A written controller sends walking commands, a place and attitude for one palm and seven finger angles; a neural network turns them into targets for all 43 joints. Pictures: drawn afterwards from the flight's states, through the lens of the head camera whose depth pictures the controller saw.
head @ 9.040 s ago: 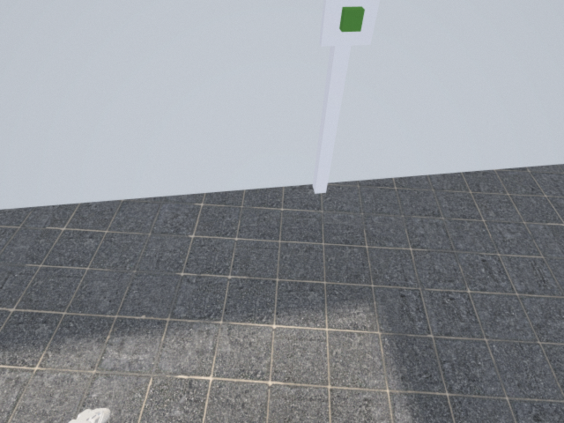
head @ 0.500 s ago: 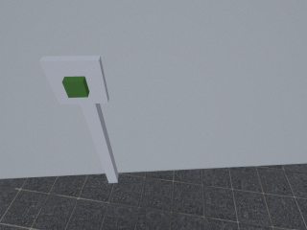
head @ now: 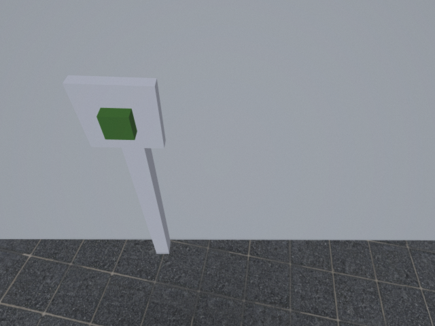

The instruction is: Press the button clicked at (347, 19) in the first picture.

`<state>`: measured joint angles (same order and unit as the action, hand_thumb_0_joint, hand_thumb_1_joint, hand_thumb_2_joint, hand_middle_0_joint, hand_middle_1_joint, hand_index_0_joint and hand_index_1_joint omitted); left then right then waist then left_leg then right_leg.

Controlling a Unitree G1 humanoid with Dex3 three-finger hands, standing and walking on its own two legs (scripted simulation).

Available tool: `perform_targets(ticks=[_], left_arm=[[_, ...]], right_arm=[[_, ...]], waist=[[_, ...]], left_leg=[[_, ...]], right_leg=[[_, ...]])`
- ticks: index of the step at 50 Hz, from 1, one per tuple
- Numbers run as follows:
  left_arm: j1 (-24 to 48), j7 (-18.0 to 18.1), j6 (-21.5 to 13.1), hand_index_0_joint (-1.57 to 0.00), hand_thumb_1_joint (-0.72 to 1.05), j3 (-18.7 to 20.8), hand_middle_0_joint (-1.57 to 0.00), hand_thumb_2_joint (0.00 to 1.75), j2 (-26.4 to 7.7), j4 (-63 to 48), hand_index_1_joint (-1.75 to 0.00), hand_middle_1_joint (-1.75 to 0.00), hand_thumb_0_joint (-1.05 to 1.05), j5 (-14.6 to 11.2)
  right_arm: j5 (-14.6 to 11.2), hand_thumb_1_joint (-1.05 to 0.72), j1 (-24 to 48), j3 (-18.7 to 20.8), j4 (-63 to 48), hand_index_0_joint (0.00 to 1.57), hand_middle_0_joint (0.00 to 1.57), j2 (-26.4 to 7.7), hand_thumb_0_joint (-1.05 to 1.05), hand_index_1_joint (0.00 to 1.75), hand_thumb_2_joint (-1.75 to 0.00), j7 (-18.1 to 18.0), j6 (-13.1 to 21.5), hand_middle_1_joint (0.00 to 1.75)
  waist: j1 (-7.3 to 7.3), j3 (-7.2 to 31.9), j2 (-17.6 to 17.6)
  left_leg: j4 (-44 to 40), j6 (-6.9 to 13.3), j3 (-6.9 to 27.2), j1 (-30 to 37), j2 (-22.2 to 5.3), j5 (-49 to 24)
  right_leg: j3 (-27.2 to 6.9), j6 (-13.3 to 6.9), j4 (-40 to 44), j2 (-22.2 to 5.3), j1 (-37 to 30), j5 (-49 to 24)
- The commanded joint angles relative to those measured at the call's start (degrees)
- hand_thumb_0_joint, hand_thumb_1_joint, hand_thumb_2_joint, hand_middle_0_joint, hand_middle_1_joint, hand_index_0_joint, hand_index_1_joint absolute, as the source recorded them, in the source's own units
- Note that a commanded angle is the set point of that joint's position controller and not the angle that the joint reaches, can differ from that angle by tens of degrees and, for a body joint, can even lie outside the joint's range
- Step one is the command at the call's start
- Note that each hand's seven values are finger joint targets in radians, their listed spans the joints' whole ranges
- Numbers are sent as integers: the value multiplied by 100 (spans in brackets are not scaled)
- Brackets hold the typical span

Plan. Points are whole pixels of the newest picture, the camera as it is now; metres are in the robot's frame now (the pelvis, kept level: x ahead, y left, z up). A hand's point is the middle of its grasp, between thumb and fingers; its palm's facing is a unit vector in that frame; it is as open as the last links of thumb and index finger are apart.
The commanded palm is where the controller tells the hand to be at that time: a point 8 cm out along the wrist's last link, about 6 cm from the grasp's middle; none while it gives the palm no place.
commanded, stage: come to a stop and stand still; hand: left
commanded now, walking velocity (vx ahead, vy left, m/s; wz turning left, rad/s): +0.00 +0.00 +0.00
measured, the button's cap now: (118, 123) +0.49 +0.26 +0.08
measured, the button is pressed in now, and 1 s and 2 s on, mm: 0 0 0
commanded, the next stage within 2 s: look again from close up in 0.34 s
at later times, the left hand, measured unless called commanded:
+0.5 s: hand out of the picture +0.04 +0.19 -0.17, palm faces +0.02 -0.98 -0.22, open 7.4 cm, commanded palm none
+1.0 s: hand out of the picture +0.02 +0.16 -0.18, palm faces +0.03 -0.98 -0.19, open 7.4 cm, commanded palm +0.12 +0.21 -0.07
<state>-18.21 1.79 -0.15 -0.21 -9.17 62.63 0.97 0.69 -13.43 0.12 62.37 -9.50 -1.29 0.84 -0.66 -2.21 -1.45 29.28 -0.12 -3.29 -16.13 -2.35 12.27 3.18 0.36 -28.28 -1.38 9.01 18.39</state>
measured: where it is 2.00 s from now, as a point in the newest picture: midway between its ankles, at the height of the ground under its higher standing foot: outside the picture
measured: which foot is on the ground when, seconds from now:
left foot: down 0.00-1.00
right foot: down 0.00-1.00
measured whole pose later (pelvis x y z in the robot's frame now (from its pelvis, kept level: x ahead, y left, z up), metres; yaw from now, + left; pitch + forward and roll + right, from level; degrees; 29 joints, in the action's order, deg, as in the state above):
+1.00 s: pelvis +0.03 -0.01 +0.00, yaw +0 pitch -1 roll +0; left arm -17.1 1.9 -0.3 -0.1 -9.7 63.4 0.9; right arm 0.6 -13.5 -0.4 65.3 -9.1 -1.6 0.6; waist -0.5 -1.8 -1.4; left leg 27.0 -1.0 -3.2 -12.4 -2.2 13.5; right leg 3.4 -0.1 -25.8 -1.4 5.2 19.7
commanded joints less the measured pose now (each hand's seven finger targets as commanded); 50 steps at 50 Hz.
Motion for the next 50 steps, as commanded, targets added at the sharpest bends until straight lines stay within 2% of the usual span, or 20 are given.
perform_targets(ticks=[1,9,13,22,23,36,38,44,49,50], left_arm=[[-294,12,-129,-20,90,102,-20,90,-650,-136,-30,-30,0,14],[-227,13,-124,-20,90,104,-20,90,-737,-105,-30,-30,0,24],[-182,12,-115,-20,90,106,-20,90,-782,-121,-30,-30,0,27],[-95,8,-105,-20,90,134,-20,90,-831,-175,-30,-30,0,14],[-97,10,-105,-20,90,129,-20,90,-846,-182,-30,-30,0,17],[-153,21,-94,-20,90,127,-20,90,-775,-112,-30,-30,0,1],[-175,22,-101,-20,90,123,-20,90,-778,-108,-30,-30,0,4],[-268,31,-111,-20,90,121,-20,90,-721,-82,-30,-30,0,0],[-304,31,-108,-20,90,113,-20,90,-687,-48,-30,-30,0,3],[-709,259,-241,-20,90,76,-20,90,-605,66,-30,-30,0,60]], right_arm=[[-17,-90,-220,78,-192,20,20,-638,0,30,-90,-17,92,30],[-14,-90,-16,79,-195,20,20,-748,0,30,-90,-20,93,30],[-11,-90,39,75,-173,20,20,-738,0,30,-90,-11,77,30],[0,-90,7,52,-108,20,20,-743,0,30,-90,-12,86,30],[-6,-90,-7,53,-107,20,20,-747,0,30,-90,-10,81,30],[-9,-90,-160,27,31,20,20,-655,0,30,-90,-29,75,30],[-19,-90,-193,29,36,20,20,-640,0,30,-90,-30,69,30],[-17,-90,-209,35,61,20,20,-599,0,30,-90,-44,65,30],[-17,-90,-233,31,80,20,20,-576,0,30,-90,-52,61,30],[-48,-90,230,63,-341,20,20,-672,0,30,-90,4,92,30]], waist=[[70,70,312],[40,97,151],[22,4,149],[0,67,141],[2,75,50],[-1,1,157],[5,-8,45],[14,-13,40],[21,-82,151],[-119,-465,212]], left_leg=[[-536,247,472,517,-437,-805],[-514,261,457,614,-437,-1149],[-558,256,475,561,-419,-1040],[-592,246,471,559,-400,-1133],[-573,253,478,580,-407,-1164],[-602,224,423,600,-392,-1152],[-559,219,413,588,-390,-1146],[-520,197,375,623,-379,-1189],[-556,190,376,649,-387,-1165],[706,16,189,184,-369,-1322]], right_leg=[[-428,-187,596,-427,430,-818],[-381,-150,594,-480,292,-1161],[-392,-151,629,-476,286,-1091],[-347,-163,633,-514,156,-1109],[-347,-165,626,-500,137,-1162],[-339,-187,677,-517,111,-1155],[-341,-193,701,-506,79,-1237],[-349,-204,726,-525,79,-1423],[-362,-198,756,-507,147,-1334],[-920,-27,963,-814,540,-3440]])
